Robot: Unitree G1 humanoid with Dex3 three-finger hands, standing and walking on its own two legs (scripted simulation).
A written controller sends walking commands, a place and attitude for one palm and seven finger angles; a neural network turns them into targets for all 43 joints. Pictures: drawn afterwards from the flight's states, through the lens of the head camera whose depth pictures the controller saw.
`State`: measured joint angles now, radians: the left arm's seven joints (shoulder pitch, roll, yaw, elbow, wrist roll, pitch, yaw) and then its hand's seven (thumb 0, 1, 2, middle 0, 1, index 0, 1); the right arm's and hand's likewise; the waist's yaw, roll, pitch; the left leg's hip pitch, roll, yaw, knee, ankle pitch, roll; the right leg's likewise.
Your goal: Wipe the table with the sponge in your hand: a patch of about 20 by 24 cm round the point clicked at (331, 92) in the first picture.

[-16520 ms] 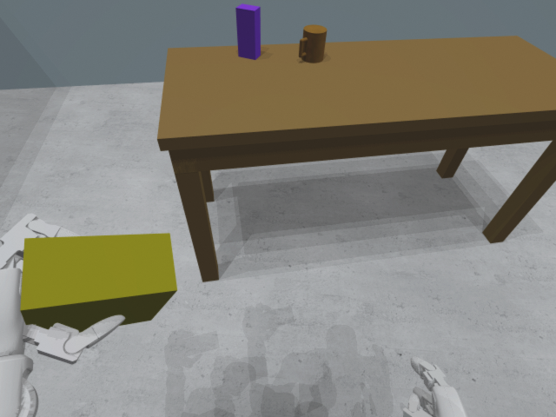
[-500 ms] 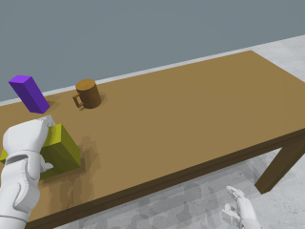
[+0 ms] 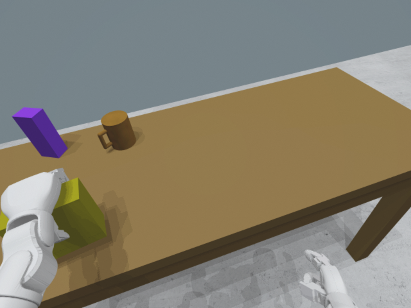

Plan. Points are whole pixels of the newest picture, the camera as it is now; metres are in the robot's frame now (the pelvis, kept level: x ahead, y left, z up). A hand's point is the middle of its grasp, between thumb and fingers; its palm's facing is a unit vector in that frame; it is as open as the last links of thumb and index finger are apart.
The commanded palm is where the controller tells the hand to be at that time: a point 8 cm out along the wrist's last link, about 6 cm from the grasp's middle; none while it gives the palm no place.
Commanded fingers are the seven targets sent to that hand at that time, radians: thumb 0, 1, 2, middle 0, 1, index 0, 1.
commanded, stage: move the sponge above the wiping area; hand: left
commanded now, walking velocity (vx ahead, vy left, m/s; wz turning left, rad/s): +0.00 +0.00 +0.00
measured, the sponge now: (63, 228) +0.23 +0.34 +0.04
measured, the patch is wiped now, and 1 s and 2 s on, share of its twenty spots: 0.10 0.10 0.10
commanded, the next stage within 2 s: lower the sponge onto the table in 1.70 s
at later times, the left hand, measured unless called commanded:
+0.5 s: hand (68, 221) +0.23 +0.32 +0.07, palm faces -0.14 -0.11 -0.98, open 10.5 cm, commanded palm +0.21 +0.31 +0.16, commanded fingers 0.00 0.10 1.30 -1.20 -1.60 -1.20 -1.60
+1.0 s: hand (73, 220) +0.23 +0.30 +0.07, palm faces -0.08 -0.08 -0.99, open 10.5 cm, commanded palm +0.21 +0.32 +0.16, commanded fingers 0.00 0.10 1.30 -1.20 -1.60 -1.20 -1.60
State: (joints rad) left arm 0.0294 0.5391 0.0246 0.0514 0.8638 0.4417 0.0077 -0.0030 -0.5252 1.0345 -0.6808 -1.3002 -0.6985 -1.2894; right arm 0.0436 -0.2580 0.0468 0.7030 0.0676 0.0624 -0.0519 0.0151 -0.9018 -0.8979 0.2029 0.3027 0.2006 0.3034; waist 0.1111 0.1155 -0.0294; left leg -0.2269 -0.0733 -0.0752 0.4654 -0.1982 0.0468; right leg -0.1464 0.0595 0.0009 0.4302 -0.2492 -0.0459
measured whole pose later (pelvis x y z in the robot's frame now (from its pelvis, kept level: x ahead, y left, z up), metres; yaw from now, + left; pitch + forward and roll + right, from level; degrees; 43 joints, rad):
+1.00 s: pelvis +0.00 +0.00 +0.00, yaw +0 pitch -2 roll -1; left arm 0.12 0.56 0.02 -0.02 0.88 0.20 -0.06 -0.01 -0.52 1.04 -0.68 -1.30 -0.70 -1.29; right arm 0.09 -0.26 0.03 0.67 0.05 0.02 -0.09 0.01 -0.90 -0.90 0.20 0.30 0.20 0.30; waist 0.11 0.09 -0.01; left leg -0.24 -0.06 -0.08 0.51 -0.22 0.05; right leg -0.15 0.07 0.00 0.45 -0.26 -0.05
